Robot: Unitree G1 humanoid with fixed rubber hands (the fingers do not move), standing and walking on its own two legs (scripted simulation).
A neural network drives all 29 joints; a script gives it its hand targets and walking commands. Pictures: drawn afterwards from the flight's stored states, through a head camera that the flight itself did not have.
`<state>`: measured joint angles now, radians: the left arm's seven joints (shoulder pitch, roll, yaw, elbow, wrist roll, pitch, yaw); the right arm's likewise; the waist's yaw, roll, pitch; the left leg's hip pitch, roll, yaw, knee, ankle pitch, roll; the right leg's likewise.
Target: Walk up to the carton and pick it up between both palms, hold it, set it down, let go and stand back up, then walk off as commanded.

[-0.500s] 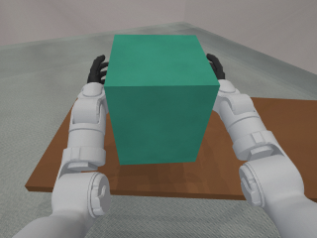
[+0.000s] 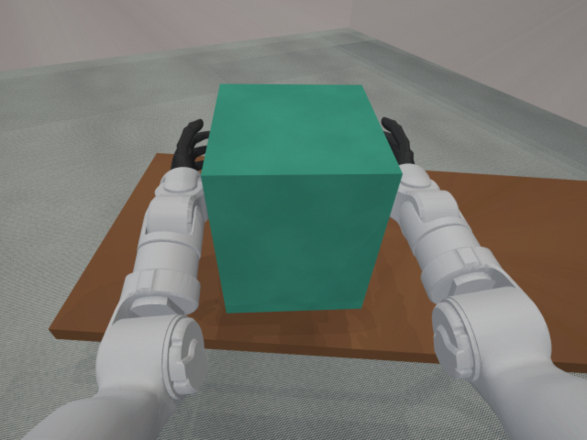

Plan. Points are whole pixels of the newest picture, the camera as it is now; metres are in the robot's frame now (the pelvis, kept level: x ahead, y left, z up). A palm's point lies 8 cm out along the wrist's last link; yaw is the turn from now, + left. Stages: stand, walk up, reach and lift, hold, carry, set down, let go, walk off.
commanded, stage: set down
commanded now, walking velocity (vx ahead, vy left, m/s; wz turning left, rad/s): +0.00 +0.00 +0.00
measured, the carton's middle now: (293, 200) +0.40 +0.02 +0.15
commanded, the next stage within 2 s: none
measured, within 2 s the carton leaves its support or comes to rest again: rests again in 1.42 s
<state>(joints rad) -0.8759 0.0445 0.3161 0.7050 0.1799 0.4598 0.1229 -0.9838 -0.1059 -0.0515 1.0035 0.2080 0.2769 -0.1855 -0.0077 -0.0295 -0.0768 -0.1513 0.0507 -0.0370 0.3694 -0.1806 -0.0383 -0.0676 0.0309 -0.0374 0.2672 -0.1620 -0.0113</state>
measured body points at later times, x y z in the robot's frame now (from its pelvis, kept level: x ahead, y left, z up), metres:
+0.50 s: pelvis +0.00 +0.00 +0.00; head -0.02 +0.02 +0.45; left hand +0.42 +0.17 +0.16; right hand +0.43 -0.12 +0.17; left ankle +0.01 +0.14 -0.75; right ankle -0.01 -0.11 -0.75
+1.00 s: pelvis +0.00 +0.00 +0.00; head -0.02 +0.02 +0.45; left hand +0.41 +0.17 +0.14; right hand +0.43 -0.12 +0.14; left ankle +0.01 +0.14 -0.75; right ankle -0.01 -0.11 -0.75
